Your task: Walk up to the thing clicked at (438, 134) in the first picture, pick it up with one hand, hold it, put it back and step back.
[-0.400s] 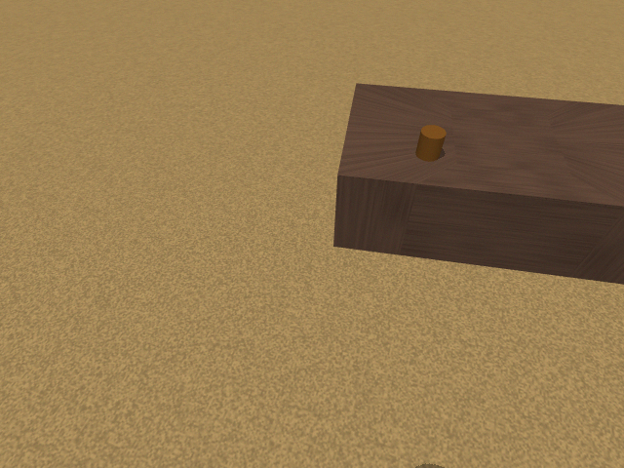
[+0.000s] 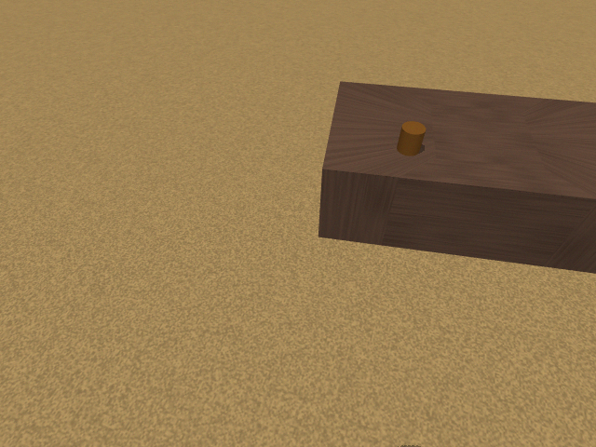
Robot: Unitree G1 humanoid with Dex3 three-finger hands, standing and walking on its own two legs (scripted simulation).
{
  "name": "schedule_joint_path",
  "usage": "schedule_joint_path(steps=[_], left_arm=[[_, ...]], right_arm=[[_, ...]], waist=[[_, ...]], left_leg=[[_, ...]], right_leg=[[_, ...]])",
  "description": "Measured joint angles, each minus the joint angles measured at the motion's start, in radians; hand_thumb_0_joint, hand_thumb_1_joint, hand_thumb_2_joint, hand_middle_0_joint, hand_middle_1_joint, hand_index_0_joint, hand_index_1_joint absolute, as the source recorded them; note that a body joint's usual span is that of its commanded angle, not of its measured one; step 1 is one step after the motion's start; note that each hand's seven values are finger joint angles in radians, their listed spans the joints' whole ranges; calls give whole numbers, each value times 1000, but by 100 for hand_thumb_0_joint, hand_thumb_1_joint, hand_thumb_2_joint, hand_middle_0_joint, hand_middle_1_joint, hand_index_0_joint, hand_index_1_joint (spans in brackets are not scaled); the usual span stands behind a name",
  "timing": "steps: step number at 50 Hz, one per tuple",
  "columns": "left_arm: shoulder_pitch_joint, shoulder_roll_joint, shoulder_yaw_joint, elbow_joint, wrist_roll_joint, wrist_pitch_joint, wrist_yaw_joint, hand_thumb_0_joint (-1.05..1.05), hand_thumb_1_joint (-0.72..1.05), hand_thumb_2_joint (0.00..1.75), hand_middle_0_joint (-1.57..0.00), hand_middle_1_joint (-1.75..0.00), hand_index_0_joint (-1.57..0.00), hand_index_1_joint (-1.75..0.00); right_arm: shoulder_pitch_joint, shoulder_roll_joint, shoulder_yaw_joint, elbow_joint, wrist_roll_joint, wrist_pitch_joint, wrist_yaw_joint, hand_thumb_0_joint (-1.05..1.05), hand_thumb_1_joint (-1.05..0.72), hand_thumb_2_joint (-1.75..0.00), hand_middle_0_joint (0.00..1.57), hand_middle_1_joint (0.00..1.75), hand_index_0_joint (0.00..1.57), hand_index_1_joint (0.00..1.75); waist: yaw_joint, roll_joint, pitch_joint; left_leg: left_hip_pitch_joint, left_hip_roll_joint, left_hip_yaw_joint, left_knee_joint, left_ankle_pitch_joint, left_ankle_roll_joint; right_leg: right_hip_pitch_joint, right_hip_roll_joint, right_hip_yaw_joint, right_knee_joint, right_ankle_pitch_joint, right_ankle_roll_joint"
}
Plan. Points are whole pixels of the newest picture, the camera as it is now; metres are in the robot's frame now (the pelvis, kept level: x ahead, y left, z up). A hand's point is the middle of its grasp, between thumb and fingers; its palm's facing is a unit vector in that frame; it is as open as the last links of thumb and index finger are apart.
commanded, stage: stand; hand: right
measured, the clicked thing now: (410, 138) +1.22 -0.39 -0.34
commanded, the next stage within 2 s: walk up in 0.72 s
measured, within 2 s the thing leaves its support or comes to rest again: neither
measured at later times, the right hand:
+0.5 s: hand out of the picture +0.07 -0.25 -0.16, palm faces -0.03 +0.94 -0.34, open 7.4 cm
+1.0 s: hand out of the picture +0.06 -0.34 -0.16, palm faces +0.07 +0.92 -0.38, open 7.4 cm
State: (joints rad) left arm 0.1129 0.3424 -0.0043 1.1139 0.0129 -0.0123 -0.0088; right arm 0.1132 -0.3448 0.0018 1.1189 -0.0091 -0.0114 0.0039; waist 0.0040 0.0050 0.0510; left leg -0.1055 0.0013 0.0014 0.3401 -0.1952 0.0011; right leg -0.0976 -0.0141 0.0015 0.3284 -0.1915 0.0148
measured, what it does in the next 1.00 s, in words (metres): lifts its right foot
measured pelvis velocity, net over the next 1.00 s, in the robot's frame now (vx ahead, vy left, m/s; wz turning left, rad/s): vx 0.05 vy -0.05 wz -0.08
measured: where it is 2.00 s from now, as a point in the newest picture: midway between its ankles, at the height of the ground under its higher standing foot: (333, 385)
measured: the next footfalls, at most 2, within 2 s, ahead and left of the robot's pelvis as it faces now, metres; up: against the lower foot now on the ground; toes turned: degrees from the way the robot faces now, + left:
right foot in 1.02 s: +0.16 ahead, -0.21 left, +0.00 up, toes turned -7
left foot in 1.44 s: +0.39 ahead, +0.06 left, +0.00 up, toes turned -1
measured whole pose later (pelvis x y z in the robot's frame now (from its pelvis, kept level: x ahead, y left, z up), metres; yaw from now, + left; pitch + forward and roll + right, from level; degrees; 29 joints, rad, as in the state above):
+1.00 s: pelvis +0.05 -0.05 -0.01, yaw -5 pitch -3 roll +1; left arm 0.24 0.45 0.08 0.99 0.04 -0.02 -0.09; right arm 0.26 -0.43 -0.10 1.02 -0.06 -0.03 0.05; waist -0.01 0.00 0.05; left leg -0.03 0.06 0.06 0.42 -0.34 -0.01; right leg -0.35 -0.08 0.00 0.62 -0.32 -0.01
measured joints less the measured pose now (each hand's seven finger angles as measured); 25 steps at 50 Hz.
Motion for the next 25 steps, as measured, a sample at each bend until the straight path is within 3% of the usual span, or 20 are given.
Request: schedule_joint_path(steps=[25], left_arm=[[11,4,0,-1,1,1,0,0,90,90,-20,-30,-21,-30]], right_arm=[[7,-2,0,1,0,2,1,0,-90,-90,20,30,20,30]], waist=[[0,-2,-1]], left_leg=[[5,-4,-3,-10,4,2]], right_leg=[[5,-4,-3,-8,2,2]])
